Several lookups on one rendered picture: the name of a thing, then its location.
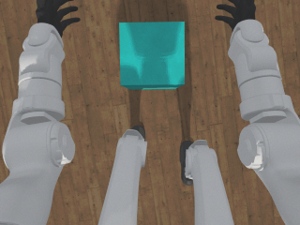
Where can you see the carton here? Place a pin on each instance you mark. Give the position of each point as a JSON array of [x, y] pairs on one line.
[[152, 55]]

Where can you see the right robot forearm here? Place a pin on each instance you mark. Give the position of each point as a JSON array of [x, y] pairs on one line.
[[263, 99]]

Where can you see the robot left thigh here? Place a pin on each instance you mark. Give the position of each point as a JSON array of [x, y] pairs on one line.
[[120, 206]]

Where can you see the robot left foot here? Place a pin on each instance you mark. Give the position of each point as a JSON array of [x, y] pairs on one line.
[[140, 129]]

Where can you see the left robot forearm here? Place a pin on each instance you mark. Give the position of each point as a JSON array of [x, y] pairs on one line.
[[40, 79]]

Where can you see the robot right upper arm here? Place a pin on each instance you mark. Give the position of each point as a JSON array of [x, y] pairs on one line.
[[272, 150]]

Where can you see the robot left upper arm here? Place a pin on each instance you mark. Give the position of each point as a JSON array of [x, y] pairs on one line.
[[35, 156]]

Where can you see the right robot hand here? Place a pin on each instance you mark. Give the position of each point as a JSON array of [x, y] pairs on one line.
[[243, 10]]

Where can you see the left robot hand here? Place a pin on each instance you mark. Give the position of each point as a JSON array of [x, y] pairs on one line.
[[47, 13]]

